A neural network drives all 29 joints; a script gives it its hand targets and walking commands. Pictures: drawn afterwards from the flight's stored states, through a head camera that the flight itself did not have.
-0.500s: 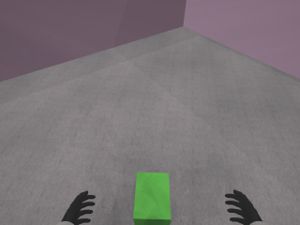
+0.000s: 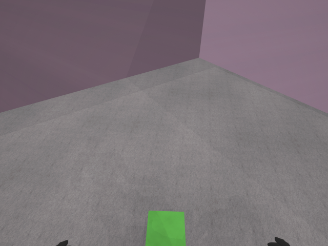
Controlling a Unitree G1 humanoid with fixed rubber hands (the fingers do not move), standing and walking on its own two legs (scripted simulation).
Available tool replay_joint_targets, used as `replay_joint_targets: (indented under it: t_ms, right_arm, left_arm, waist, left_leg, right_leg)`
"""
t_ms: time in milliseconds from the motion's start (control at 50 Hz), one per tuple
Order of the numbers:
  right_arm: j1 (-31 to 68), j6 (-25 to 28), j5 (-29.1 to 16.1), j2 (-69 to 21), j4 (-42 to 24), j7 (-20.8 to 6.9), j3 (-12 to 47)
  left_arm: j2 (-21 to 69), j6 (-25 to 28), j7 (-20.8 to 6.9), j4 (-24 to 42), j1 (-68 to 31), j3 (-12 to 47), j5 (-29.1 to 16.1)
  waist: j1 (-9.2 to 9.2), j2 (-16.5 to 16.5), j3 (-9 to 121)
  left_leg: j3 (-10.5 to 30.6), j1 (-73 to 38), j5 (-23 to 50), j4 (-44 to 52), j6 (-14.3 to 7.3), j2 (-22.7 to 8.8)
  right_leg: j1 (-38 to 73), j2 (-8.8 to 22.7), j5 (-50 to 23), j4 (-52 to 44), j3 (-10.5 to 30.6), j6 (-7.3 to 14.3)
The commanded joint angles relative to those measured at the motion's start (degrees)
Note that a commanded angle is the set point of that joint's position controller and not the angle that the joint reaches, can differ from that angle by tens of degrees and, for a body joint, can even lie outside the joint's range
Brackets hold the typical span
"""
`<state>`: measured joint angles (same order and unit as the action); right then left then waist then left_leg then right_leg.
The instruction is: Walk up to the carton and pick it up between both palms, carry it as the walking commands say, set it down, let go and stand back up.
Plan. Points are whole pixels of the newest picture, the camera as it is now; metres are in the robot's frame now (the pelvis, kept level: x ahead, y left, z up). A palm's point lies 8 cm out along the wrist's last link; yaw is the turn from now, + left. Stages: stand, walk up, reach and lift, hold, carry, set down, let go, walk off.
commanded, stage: stand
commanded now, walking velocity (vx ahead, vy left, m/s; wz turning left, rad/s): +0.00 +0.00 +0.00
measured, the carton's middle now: (165, 244) +0.41 +0.01 -0.67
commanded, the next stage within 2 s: none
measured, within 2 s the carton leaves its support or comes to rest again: neither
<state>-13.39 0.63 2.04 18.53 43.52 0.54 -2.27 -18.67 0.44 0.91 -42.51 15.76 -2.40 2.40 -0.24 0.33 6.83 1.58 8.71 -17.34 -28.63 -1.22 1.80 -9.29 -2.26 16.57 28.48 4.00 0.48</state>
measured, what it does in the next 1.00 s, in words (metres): stands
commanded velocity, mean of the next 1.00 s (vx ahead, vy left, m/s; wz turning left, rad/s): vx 0.00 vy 0.00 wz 0.00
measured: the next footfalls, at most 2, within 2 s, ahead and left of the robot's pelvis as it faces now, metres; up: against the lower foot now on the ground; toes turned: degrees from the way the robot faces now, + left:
none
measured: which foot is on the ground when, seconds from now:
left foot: down 0.00-1.00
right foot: down 0.00-1.00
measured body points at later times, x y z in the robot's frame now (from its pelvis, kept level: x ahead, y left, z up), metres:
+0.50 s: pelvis -0.02 +0.00 +0.00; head -0.07 +0.01 +0.45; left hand +0.08 +0.31 -0.10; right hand +0.08 -0.30 -0.10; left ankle -0.02 +0.11 -0.74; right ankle -0.01 -0.12 -0.74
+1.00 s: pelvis -0.04 +0.00 +0.01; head -0.07 +0.00 +0.46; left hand +0.05 +0.30 -0.11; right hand +0.04 -0.31 -0.11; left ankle -0.02 +0.11 -0.74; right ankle -0.01 -0.12 -0.74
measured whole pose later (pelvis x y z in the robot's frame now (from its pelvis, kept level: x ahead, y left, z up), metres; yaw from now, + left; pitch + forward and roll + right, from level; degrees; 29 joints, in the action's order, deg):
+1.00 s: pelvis -0.04 +0.00 +0.01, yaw +0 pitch -4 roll +0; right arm -11.2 1.8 1.3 21.1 57.9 0.2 -0.7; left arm -20.9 1.2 0.2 -57.2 11.4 -0.5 1.4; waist 0.5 0.3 1.2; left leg 1.4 8.0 -10.8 -22.6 -0.9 1.6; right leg -8.8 -2.0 10.0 22.7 4.3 0.2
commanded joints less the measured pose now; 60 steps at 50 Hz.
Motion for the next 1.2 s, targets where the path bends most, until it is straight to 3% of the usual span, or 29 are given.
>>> replay_joint_targets:
  t_ms: [0,40,60,80,180,200,220,240,280,300,340,380,400,420,460,540,600,680,700,720,760,840,860,880,980,1020,1100,1120,1180]
  right_arm:
    - [1.6,1.4,0.0,10.8,-2.3,0.5,-2.3]
    - [4.7,1.5,0.4,10.4,-3.0,0.2,-2.3]
    - [5.9,1.8,0.6,8.8,-3.4,0.0,-1.8]
    - [2.4,2.0,0.1,9.9,-2.1,0.1,-1.5]
    - [7.7,1.9,-0.2,10.0,-1.1,0.4,-1.5]
    - [3.6,1.6,-0.1,11.0,-0.3,0.5,-1.5]
    - [3.0,1.5,-0.2,10.8,0.6,0.6,-1.7]
    - [3.0,1.6,-0.8,11.9,0.9,0.6,-1.3]
    - [2.2,1.6,-0.9,10.6,2.3,0.4,-1.0]
    - [3.5,2.2,-0.5,12.3,2.6,0.2,-1.7]
    - [3.8,2.2,-0.3,12.2,3.4,0.7,-1.3]
    - [5.2,1.6,0.0,11.8,3.7,0.8,-1.1]
    - [4.5,1.4,-0.4,11.7,4.3,0.5,-1.5]
    - [1.3,1.7,0.1,11.3,5.0,0.6,-0.6]
    - [5.1,2.4,-0.5,13.0,6.0,0.5,-1.0]
    - [6.8,1.6,-0.2,12.2,6.5,0.5,-1.1]
    - [4.2,2.2,-1.1,12.1,7.8,-0.2,-0.7]
    - [6.7,1.5,-0.6,11.6,9.1,0.1,-0.5]
    - [5.3,2.1,-1.3,12.3,8.7,0.0,-0.7]
    - [6.2,2.1,-0.7,10.7,8.6,0.2,-0.2]
    - [7.4,1.9,-0.5,10.9,8.9,-0.4,0.0]
    - [2.5,1.7,-1.3,12.0,12.3,-0.1,0.1]
    - [3.8,1.4,-1.1,11.9,11.6,-0.2,-0.2]
    - [4.9,1.4,-0.7,12.2,10.5,-0.5,-0.6]
    - [6.4,2.1,-0.7,12.5,11.7,-0.2,0.0]
    - [6.6,1.5,-1.7,12.9,12.6,0.2,-0.4]
    - [6.7,1.3,-1.3,14.0,13.9,-0.3,-0.5]
    - [7.1,1.3,-1.1,12.5,13.3,0.4,-0.1]
    - [7.5,1.3,-1.6,12.0,13.8,0.2,0.6]
  left_arm:
    - [-9.6,1.6,0.5,3.2,-3.0,-2.6,0.8]
    - [-8.9,1.8,-0.1,1.6,-1.4,-2.0,-0.3]
    - [-10.0,1.9,0.2,2.0,-2.6,-2.8,0.0]
    - [-10.4,2.1,0.3,1.3,-3.9,-2.3,0.0]
    - [-11.7,2.9,0.4,0.8,-6.1,-2.6,0.3]
    - [-10.9,2.1,0.4,-0.1,-3.4,-2.0,0.6]
    - [-11.9,1.6,0.0,-0.3,-3.5,-2.3,-0.4]
    - [-10.9,1.6,-0.2,-0.8,-3.0,-2.4,-0.4]
    - [-10.9,2.0,0.1,-1.0,-6.2,-1.8,-0.2]
    - [-11.2,1.3,-0.1,-1.8,-2.7,-1.9,-0.7]
    - [-11.3,0.9,0.0,-3.7,-1.7,-2.0,-0.5]
    - [-11.9,1.3,0.2,-3.9,-4.3,-2.2,-0.3]
    - [-11.7,1.3,0.1,-3.1,-5.7,-1.6,0.2]
    - [-10.5,1.3,0.1,-4.7,-4.8,-1.2,-0.5]
    - [-9.8,1.9,-0.3,-5.4,-3.0,-1.0,-1.0]
    - [-10.7,1.3,-0.3,-6.8,-4.2,-1.5,-0.7]
    - [-12.1,1.8,-0.3,-7.4,-5.8,-0.6,-0.6]
    - [-12.0,2.4,-0.1,-8.1,-6.0,-0.4,-1.1]
    - [-11.7,2.0,0.2,-8.7,-8.3,-0.1,-0.5]
    - [-11.6,1.9,0.5,-8.3,-8.8,-0.3,-0.7]
    - [-12.9,1.8,0.1,-9.4,-4.7,-0.7,-1.0]
    - [-11.6,1.6,-0.2,-11.4,-3.9,-0.2,-1.1]
    - [-13.9,2.2,-0.5,-10.9,-6.2,-0.9,-1.0]
    - [-14.5,1.2,-0.1,-11.9,-6.2,-0.4,-1.0]
    - [-11.1,1.6,-0.4,-11.7,-6.2,0.7,-1.4]
    - [-14.0,1.6,-0.4,-11.4,-10.4,-0.8,-1.1]
    - [-14.0,1.8,-0.2,-13.0,-6.1,-0.6,-1.6]
    - [-12.5,1.5,0.1,-13.4,-8.3,-0.1,-0.4]
    - [-12.7,1.4,0.2,-13.4,-9.4,0.6,-0.6]
  waist:
    - [0.76,2.6,-10.8]
    - [-0.89,-0.2,-10.1]
    - [-0.49,1.9,-8.7]
    - [0.94,-2.8,-6.0]
    - [-0.25,2.2,-2.5]
    - [1.69,-2.9,-3.0]
    - [0.97,0.5,-3.1]
    - [0.41,-4.2,-2.9]
    - [1.14,0.0,-7.5]
    - [-0.46,-3.1,-4.6]
    - [-1.19,-0.2,-8.9]
    - [-0.17,-2.0,-8.6]
    - [0.83,2.2,-8.9]
    - [0.88,-3.1,-8.4]
    - [-1.08,-0.4,-7.7]
    - [-0.68,-2.0,-11.2]
    - [1.57,5.9,-10.5]
    - [-0.11,-3.7,-8.1]
    - [2.02,-1.4,-8.0]
    - [0.89,1.8,-6.0]
    - [-0.96,-0.7,-7.6]
    - [0.96,1.2,-10.7]
    - [1.22,1.9,-8.9]
    - [2.09,-0.4,-12.3]
    - [-0.22,-1.4,-9.2]
    - [1.44,0.5,-6.6]
    - [-1.07,-0.4,-4.2]
    - [1.05,2.7,-10.5]
    - [1.69,0.4,-10.3]
  left_leg:
    - [6.5,3.5,3.4,6.6,-0.9,-6.0]
    - [7.0,6.5,3.2,6.8,-1.5,-5.9]
    - [6.5,4.7,5.8,6.6,-1.2,-5.9]
    - [5.4,3.6,9.1,6.3,-1.0,-5.5]
    - [6.3,0.1,15.9,4.7,-1.0,-6.7]
    - [5.6,-0.2,15.6,4.5,-1.6,-6.5]
    - [5.5,0.3,17.4,5.4,-0.9,-7.1]
    - [4.9,1.1,17.3,5.1,-0.9,-6.1]
    - [6.1,3.8,11.4,8.8,0.2,-6.5]
    - [6.9,2.7,8.5,8.7,-0.9,-6.9]
    - [8.0,5.3,7.0,9.9,-1.1,-7.4]
    - [6.2,3.9,6.8,8.9,-1.5,-6.7]
    - [7.3,2.3,4.7,10.5,-0.9,-7.0]
    - [7.5,3.8,5.1,10.3,-1.6,-7.2]
    - [8.8,1.9,1.0,11.0,-1.9,-8.2]
    - [8.6,5.2,-0.6,13.3,-1.6,-7.5]
    - [7.4,0.8,6.7,10.6,-1.5,-6.8]
    - [6.4,0.5,5.0,11.0,-1.3,-6.8]
    - [6.2,0.2,5.8,11.0,-0.8,-6.5]
    - [7.6,0.1,4.3,11.7,-1.2,-6.8]
    - [7.0,1.0,1.3,12.0,-1.0,-6.7]
    - [8.9,3.3,1.7,12.2,-1.8,-7.9]
    - [6.9,0.9,-0.8,11.5,-0.6,-6.9]
    - [9.4,3.2,-4.1,12.8,-1.6,-7.4]
    - [8.5,1.2,2.6,11.6,-2.0,-7.7]
    - [6.6,0.2,4.0,11.6,-1.3,-7.3]
    - [6.8,-0.4,6.1,11.4,-0.6,-7.3]
    - [7.3,2.1,6.4,12.1,-1.3,-7.2]
    - [7.2,-1.0,6.6,12.3,-1.1,-8.0]
  right_leg:
    - [-6.9,5.9,-7.7,-8.0,6.0,1.0]
    - [-4.7,6.4,-6.7,-7.3,5.7,1.5]
    - [-4.6,6.5,-10.5,-7.1,5.3,1.6]
    - [-3.2,6.4,-13.1,-5.7,6.4,1.4]
    - [-1.4,6.2,-15.6,-5.9,5.3,1.3]
    - [-1.7,6.5,-16.1,-6.4,6.1,1.0]
    - [-1.5,6.1,-14.6,-4.0,4.5,1.4]
    - [-0.7,6.0,-16.3,-4.5,5.1,1.1]
    - [-2.2,6.0,-10.9,-4.5,5.2,1.4]
    - [-1.2,5.6,-10.1,-5.4,4.7,1.2]
    - [-2.2,5.8,-9.7,-5.8,4.3,1.5]
    - [-3.5,6.6,-8.8,-6.7,6.4,1.7]
    - [-4.1,5.9,-8.7,-6.7,4.9,1.1]
    - [-3.2,6.4,-5.5,-6.1,6.5,1.4]
    - [-3.3,6.2,-4.8,-7.3,6.3,1.6]
    - [-2.5,5.4,-5.0,-8.7,5.6,0.5]
    - [-4.8,7.0,-6.3,-10.3,6.7,1.0]
    - [-2.9,8.1,-5.3,-11.6,8.7,1.5]
    - [-1.4,7.8,-7.0,-11.1,7.3,1.1]
    - [-1.4,8.2,-5.4,-10.2,8.3,1.8]
    - [-1.3,6.9,-3.5,-11.6,5.6,1.0]
    - [-2.6,7.0,-4.2,-11.4,6.6,1.6]
    - [-5.1,6.8,2.9,-13.2,7.3,0.9]
    - [-6.0,6.4,2.6,-11.7,6.5,1.2]
    - [-2.1,8.0,-4.4,-12.2,7.5,1.9]
    - [-2.8,7.4,-3.3,-11.8,7.8,1.3]
    - [2.0,8.2,-7.6,-12.5,7.9,1.3]
    - [-1.2,7.4,-7.4,-12.3,6.0,0.9]
    - [-3.3,7.9,-7.5,-13.3,7.0,0.7]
